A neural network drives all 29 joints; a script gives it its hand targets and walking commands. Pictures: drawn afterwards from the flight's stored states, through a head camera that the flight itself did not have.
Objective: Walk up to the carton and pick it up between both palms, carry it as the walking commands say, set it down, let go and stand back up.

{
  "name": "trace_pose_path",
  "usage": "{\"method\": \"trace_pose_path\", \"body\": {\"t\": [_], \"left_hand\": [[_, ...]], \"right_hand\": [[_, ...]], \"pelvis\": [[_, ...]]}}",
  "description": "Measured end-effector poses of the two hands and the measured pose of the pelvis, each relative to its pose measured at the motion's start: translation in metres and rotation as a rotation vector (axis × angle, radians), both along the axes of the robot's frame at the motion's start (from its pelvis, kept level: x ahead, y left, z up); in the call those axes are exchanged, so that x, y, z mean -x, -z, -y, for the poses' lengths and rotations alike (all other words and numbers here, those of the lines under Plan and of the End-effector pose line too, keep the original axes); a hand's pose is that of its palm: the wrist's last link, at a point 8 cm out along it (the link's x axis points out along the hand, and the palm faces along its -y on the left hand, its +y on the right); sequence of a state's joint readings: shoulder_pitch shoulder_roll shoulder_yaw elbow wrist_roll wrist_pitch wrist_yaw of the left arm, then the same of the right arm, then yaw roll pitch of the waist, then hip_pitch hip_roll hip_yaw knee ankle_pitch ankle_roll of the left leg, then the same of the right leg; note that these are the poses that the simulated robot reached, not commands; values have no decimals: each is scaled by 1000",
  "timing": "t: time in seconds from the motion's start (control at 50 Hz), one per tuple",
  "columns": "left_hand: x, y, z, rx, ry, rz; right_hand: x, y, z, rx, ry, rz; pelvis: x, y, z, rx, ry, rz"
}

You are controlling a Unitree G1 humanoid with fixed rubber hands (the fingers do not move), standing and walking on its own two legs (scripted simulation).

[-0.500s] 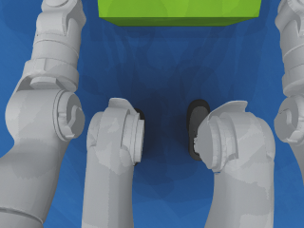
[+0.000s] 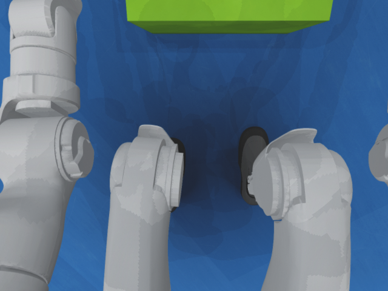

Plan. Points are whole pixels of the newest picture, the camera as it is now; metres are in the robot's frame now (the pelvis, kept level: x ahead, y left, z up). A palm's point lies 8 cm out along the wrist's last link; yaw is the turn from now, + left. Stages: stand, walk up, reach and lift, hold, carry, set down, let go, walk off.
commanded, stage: set down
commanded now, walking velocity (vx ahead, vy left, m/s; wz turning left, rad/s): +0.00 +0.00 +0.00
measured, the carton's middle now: out of the picture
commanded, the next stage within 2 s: let go in 1.20 s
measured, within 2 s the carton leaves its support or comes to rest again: neither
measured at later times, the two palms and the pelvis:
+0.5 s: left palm out of the picture +0.55 +0.22 -0.01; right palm out of the picture +0.56 -0.25 -0.02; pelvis -0.01 +0.00 +0.09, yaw +2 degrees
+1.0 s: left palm out of the picture +0.55 +0.22 +0.14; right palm out of the picture +0.56 -0.26 +0.13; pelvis -0.01 +0.00 +0.22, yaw +1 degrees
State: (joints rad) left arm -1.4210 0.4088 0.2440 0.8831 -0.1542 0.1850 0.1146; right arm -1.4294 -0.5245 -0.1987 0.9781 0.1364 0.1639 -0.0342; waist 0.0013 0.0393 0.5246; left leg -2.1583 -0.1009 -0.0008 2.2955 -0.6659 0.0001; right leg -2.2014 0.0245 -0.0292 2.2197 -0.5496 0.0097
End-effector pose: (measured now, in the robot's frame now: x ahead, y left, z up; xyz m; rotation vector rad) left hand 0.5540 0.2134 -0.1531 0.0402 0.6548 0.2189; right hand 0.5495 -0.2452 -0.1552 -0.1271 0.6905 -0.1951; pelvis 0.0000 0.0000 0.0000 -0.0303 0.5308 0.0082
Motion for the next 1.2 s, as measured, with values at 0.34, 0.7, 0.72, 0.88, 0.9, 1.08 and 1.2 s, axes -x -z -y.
{"method": "trace_pose_path", "body": {"t": [0.34, 0.7, 0.72, 0.88, 0.9, 1.08, 1.2], "left_hand": [[3, -86, -14, -47, 9, 5], [7, -201, -9, -38, 42, -5], [7, -207, -9, -36, 42, -6], [6, -252, -10, -30, 44, -9], [6, -258, -10, -28, 45, -7], [2, -315, -9, -22, 50, 15], [2, -326, -11, -6, 52, -5]], "right_hand": [[-13, -81, -2, -10, -31, 46], [-8, -191, 11, -8, -36, 28], [-8, -198, 11, -9, -38, 30], [-8, -246, 10, -24, -39, 28], [-9, -252, 11, -22, -38, 29], [-12, -312, 10, -26, -45, 55], [-11, -324, 15, -46, -46, 36]], "pelvis": [[5, -44, 4, -39, -5, 20], [12, -147, 6, -63, 3, 17], [12, -152, 6, -63, 4, 18], [12, -193, 6, -62, 8, 29], [12, -197, 6, -61, 8, 33], [11, -239, 4, -60, 11, 63], [9, -255, 5, -62, 13, 40]]}}
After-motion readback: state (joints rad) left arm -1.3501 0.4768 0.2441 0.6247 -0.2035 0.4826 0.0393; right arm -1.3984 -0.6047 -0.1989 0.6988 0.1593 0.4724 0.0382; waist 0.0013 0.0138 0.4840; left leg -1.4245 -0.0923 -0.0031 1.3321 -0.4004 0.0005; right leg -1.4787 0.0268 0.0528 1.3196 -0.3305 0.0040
